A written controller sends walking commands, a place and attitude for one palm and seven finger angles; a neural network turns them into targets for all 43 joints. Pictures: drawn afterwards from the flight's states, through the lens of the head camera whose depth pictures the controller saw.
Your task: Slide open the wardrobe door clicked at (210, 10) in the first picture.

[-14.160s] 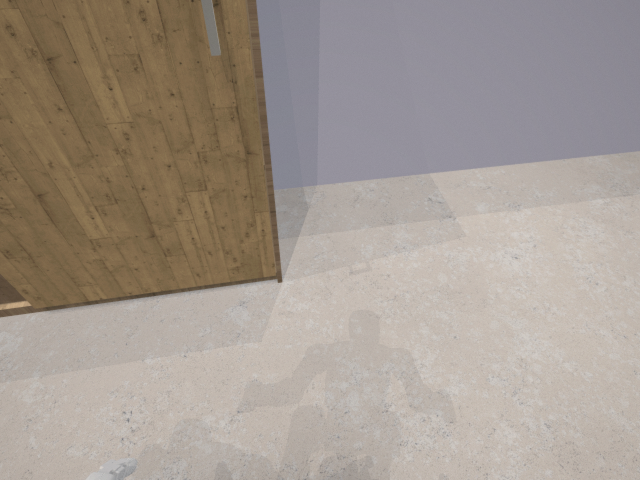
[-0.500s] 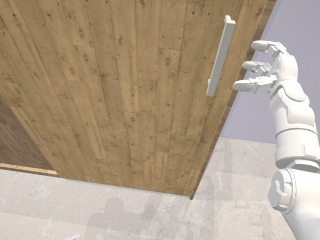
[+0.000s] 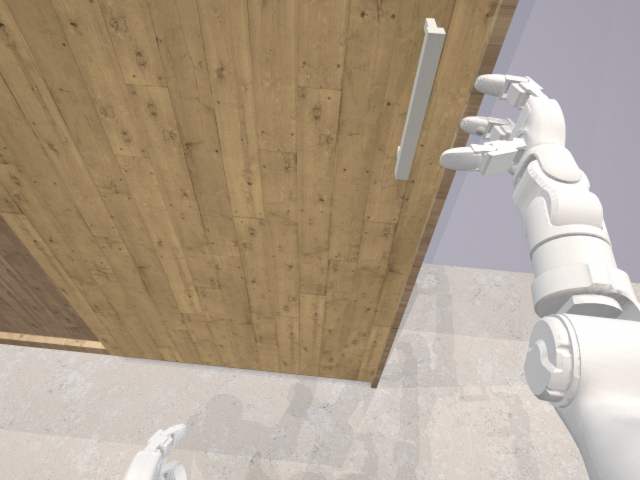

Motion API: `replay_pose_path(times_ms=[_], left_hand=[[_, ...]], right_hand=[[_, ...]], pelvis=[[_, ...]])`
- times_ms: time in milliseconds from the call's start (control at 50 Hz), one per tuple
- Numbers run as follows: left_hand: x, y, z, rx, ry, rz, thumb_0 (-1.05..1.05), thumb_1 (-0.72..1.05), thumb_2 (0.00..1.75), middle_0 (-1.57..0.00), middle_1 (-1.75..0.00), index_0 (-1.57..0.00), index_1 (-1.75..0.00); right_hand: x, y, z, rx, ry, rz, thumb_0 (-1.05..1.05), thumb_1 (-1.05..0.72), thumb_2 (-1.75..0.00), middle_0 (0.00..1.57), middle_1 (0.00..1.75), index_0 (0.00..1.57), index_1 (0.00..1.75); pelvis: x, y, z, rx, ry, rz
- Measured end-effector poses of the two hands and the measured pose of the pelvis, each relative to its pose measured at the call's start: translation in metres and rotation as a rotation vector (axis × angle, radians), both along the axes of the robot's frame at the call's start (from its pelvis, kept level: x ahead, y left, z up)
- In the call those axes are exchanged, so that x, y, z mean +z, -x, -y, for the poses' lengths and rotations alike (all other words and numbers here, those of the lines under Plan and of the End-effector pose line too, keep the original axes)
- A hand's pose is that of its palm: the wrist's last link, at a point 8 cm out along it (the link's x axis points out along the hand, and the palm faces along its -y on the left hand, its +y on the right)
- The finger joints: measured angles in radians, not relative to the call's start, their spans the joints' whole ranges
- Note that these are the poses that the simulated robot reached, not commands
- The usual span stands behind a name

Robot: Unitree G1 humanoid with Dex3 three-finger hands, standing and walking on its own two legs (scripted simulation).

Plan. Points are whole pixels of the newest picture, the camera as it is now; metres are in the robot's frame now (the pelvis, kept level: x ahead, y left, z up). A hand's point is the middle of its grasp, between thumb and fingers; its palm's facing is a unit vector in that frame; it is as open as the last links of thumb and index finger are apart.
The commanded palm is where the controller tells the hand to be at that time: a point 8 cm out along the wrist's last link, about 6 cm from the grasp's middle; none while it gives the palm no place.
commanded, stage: move the hooked fingers beside the handle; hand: right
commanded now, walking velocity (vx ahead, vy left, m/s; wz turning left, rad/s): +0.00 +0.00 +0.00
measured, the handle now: (414, 105) +0.53 -0.06 +0.23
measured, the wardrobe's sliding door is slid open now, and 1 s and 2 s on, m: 0.00 0.00 0.00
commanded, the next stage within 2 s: feel for the door with the fingertips in 1.36 s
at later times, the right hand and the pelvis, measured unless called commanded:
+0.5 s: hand (464, 130) +0.49 -0.12 +0.23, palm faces +0.00 +1.00 +0.04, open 13.9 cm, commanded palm +0.45 -0.18 +0.23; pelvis +0.01 +0.00 +0.00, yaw +1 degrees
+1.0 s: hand (465, 122) +0.47 -0.11 +0.24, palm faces +0.02 +1.00 +0.02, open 14.0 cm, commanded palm +0.45 -0.18 +0.23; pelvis +0.00 +0.01 +0.00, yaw +0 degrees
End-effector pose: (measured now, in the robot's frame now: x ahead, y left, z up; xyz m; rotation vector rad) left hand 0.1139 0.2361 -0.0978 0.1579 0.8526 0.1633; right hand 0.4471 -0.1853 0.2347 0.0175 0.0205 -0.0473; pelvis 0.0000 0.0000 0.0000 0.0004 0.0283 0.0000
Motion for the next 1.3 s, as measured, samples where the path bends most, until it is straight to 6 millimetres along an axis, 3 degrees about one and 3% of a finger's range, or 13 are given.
replay_pose_path(times_ms=[200, 300, 380, 500, 640, 740, 880, 980, 1100, 1220, 1300], left_hand=[[-0.015, 0.059, -0.013, 0.067, -0.019, -0.161, 0.01, 0.91, 0.90, -0.21, -0.30, -0.20, -0.30], [-0.016, 0.075, -0.019, 0.093, -0.026, -0.200, 0.01, 0.91, 0.90, -0.21, -0.30, -0.20, -0.30], [-0.016, 0.073, -0.020, 0.096, -0.023, -0.193, 0.01, 0.91, 0.90, -0.20, -0.30, -0.20, -0.30], [-0.013, 0.050, -0.019, 0.085, -0.015, -0.136, 0.01, 0.91, 0.90, -0.20, -0.30, -0.20, -0.30], [-0.005, 0.014, -0.015, 0.051, 0.006, -0.042, 0.01, 0.91, 0.90, -0.20, -0.30, -0.20, -0.30], [-0.001, -0.005, -0.014, 0.010, 0.006, -0.014, 0.01, 0.91, 0.90, -0.21, -0.30, -0.20, -0.30], [0.000, -0.019, -0.013, -0.024, -0.004, 0.006, 0.01, 0.91, 0.90, -0.21, -0.30, -0.20, -0.30], [0.000, -0.015, -0.012, -0.016, 0.001, 0.002, 0.01, 0.91, 0.90, -0.21, -0.30, -0.20, -0.30], [-0.006, 0.012, -0.018, 0.027, 0.006, -0.052, 0.01, 0.91, 0.90, -0.21, -0.30, -0.20, -0.30], [-0.012, 0.043, -0.027, 0.065, -0.005, -0.123, 0.01, 0.91, 0.90, -0.21, -0.30, -0.20, -0.30], [-0.012, 0.051, -0.032, 0.075, -0.021, -0.141, 0.01, 0.91, 0.90, -0.21, -0.30, -0.20, -0.30]], right_hand=[[-0.004, -0.018, 0.001, 0.031, 0.016, -0.009, -0.01, 0.50, -0.30, 0.30, 1.20, 0.30, 1.20], [-0.009, -0.020, 0.000, 0.031, -0.006, 0.025, -0.01, 0.50, -0.30, 0.30, 1.21, 0.31, 1.21], [-0.009, -0.017, -0.006, 0.039, 0.018, 0.045, -0.01, 0.50, -0.30, 0.30, 1.21, 0.30, 1.21], [-0.011, -0.017, -0.013, 0.043, -0.022, 0.014, -0.01, 0.50, -0.30, 0.30, 1.21, 0.30, 1.21], [0.000, -0.007, -0.002, 0.003, 0.000, 0.054, -0.01, 0.50, -0.30, 0.30, 1.20, 0.30, 1.20], [-0.003, 0.004, 0.003, 0.017, 0.035, 0.016, -0.01, 0.50, -0.30, 0.30, 1.20, 0.30, 1.20], [-0.003, 0.010, -0.013, 0.044, 0.006, 0.022, -0.01, 0.50, -0.30, 0.30, 1.20, 0.30, 1.20], [0.009, 0.003, -0.022, 0.033, -0.001, 0.031, -0.01, 0.50, -0.30, 0.30, 1.20, 0.30, 1.20], [0.001, -0.006, -0.009, -0.011, -0.001, -0.024, -0.01, 0.50, -0.30, 0.30, 1.20, 0.30, 1.20], [-0.001, 0.002, 0.005, 0.001, 0.009, 0.051, -0.01, 0.50, -0.30, 0.30, 1.20, 0.30, 1.20], [-0.002, 0.007, 0.005, 0.029, 0.012, 0.052, -0.01, 0.50, -0.30, 0.30, 1.20, 0.30, 1.20]], pelvis=[[0.000, -0.005, 0.001, 0.004, -0.002, -0.024], [0.000, -0.009, 0.002, 0.014, -0.002, -0.027], [0.000, -0.012, 0.002, 0.017, -0.002, -0.024], [0.000, -0.013, 0.000, 0.023, -0.001, -0.018], [0.000, -0.015, -0.005, 0.029, 0.001, -0.007], [0.000, -0.012, -0.007, 0.008, 0.001, 0.002], [0.000, -0.007, -0.009, -0.011, 0.001, 0.007], [0.000, -0.005, -0.011, -0.008, 0.004, 0.006], [0.000, -0.004, -0.013, 0.009, 0.006, -0.009], [0.000, -0.005, -0.014, 0.019, 0.006, -0.004], [0.000, -0.004, -0.013, 0.014, 0.002, 0.004]])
